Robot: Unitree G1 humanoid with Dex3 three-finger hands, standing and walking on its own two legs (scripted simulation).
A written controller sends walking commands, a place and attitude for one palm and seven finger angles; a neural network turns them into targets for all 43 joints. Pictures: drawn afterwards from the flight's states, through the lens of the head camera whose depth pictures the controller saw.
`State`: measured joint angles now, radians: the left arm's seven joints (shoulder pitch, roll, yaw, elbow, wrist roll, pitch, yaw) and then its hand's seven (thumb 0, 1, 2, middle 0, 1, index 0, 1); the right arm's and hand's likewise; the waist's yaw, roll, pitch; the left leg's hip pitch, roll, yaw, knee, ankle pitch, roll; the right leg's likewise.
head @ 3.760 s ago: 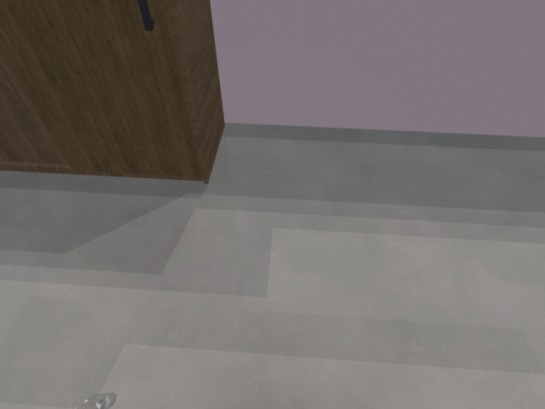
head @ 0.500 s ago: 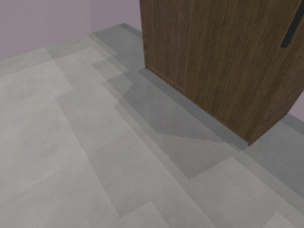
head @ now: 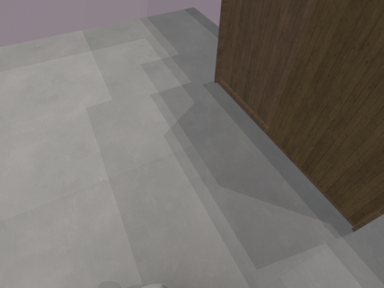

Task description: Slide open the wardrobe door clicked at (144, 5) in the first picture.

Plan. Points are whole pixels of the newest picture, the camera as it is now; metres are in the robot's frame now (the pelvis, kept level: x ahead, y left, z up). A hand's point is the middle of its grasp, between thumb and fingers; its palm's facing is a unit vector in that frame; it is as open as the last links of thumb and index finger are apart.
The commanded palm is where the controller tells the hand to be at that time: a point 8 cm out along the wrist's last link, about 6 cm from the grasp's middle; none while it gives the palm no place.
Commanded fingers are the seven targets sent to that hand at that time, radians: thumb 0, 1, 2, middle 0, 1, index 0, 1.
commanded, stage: walk to a spot facing it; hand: right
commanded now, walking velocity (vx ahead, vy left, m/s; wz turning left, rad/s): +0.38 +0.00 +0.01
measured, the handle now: out of the picture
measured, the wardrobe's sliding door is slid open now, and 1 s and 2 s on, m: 0.00 0.00 0.00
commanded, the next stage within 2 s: turn to face it in 0.48 s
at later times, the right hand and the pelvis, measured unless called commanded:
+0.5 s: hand (298, 252) +0.25 -0.25 -0.16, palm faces -0.02 +0.99 -0.15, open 7.4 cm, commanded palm none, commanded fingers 0.00 -0.90 -0.90 0.20 0.30 0.20 0.30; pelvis +0.23 -0.06 +0.02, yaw +6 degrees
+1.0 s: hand (259, 170) +0.48 -0.17 -0.15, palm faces +0.01 +0.98 -0.18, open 7.3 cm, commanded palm none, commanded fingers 0.00 -0.90 -0.90 0.20 0.30 0.20 0.30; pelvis +0.35 -0.01 +0.01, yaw -1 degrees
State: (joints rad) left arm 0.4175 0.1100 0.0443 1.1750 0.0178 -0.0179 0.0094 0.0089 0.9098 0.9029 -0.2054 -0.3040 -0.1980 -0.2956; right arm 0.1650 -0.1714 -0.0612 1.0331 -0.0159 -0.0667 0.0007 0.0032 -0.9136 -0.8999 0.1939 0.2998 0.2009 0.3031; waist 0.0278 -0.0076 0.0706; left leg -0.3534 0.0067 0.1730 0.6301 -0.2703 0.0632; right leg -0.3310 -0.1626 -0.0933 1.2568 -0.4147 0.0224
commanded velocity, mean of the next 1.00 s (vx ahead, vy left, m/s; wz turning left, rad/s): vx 0.15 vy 0.00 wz -0.09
